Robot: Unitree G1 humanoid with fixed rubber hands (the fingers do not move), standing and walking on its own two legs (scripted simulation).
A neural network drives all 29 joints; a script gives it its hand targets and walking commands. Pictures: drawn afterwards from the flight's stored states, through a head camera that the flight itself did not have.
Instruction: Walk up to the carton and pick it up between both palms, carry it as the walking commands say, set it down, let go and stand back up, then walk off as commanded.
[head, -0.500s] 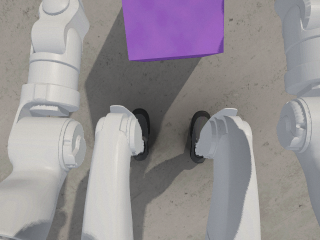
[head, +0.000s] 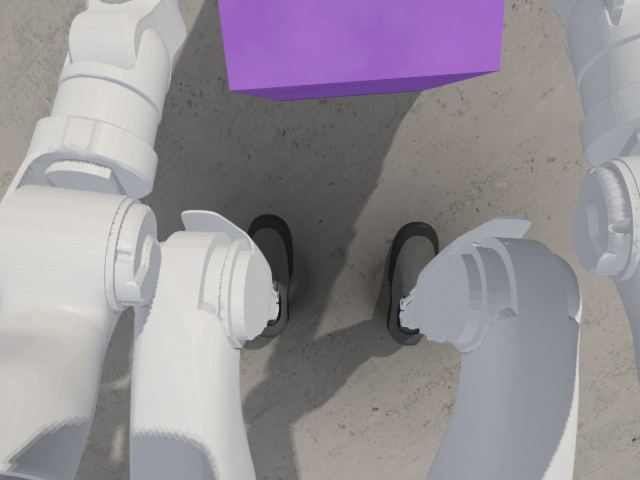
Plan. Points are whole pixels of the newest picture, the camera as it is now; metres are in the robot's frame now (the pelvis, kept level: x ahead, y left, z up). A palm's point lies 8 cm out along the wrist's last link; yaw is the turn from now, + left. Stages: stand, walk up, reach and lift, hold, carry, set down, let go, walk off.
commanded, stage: reach and lift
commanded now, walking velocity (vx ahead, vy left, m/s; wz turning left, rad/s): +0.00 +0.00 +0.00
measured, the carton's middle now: out of the picture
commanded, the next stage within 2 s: none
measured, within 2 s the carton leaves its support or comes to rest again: leaves its support in 1.64 s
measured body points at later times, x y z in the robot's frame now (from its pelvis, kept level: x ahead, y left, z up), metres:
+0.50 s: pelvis +0.01 +0.00 -0.01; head +0.39 -0.02 +0.22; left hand +0.57 +0.16 -0.19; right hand +0.59 -0.18 -0.20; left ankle +0.13 +0.11 -0.35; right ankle +0.12 -0.12 -0.35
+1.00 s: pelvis +0.01 +0.00 -0.01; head +0.39 -0.02 +0.21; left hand +0.57 +0.14 -0.19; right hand +0.59 -0.15 -0.20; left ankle +0.13 +0.11 -0.35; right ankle +0.12 -0.12 -0.35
